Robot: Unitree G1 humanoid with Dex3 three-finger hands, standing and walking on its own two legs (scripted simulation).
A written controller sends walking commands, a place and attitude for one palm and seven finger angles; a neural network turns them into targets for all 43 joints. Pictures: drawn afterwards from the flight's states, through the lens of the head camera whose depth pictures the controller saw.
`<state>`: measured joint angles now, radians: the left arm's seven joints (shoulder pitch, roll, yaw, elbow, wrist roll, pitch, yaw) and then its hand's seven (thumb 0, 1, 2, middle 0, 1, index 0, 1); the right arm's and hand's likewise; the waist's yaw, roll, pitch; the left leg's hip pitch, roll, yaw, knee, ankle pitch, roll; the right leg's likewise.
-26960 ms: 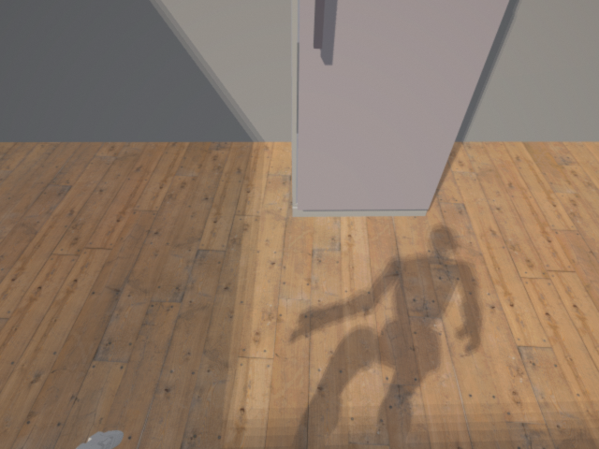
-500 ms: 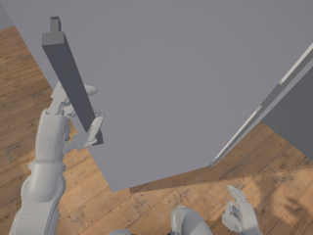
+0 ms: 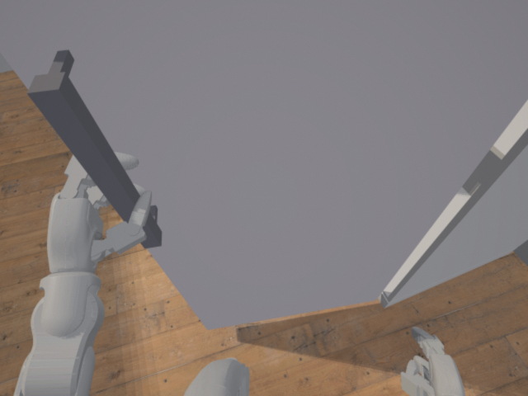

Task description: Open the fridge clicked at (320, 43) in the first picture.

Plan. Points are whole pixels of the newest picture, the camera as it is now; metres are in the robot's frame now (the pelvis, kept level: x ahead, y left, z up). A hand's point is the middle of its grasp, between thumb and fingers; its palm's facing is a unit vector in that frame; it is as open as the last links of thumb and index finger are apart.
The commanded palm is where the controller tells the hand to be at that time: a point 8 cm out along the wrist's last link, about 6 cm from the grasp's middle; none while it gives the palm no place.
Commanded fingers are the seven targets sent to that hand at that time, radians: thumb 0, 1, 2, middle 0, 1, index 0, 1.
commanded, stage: stop walking and hold the door back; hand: left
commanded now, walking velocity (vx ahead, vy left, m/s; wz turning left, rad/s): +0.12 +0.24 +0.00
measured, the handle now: (118, 170) +0.34 +0.19 +0.19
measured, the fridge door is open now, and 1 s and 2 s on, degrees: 78 77 74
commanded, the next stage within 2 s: loosen the grip on the handle in 1.06 s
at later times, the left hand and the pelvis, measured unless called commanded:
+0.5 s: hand (137, 225) +0.28 +0.16 +0.16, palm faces +0.17 -0.97 -0.16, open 6.8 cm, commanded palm +0.27 +0.21 +0.15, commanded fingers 0.00 0.90 0.90 -0.45 -1.40 -0.45 -1.40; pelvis -0.10 +0.00 +0.00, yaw +4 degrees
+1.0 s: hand (137, 213) +0.29 +0.16 +0.16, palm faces +0.21 -0.97 -0.14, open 6.4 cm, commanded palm +0.29 +0.21 +0.15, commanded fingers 0.00 0.90 0.90 -0.45 -1.40 -0.45 -1.40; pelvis -0.15 -0.02 -0.01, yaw +4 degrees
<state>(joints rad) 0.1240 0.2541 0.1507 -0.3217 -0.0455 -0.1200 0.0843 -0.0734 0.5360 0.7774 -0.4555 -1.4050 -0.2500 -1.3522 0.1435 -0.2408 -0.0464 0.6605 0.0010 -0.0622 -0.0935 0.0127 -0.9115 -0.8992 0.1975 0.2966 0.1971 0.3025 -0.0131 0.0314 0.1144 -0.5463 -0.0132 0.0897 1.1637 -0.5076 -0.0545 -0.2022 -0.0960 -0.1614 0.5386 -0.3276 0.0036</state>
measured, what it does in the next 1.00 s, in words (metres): walks backwards: left foot, then right foot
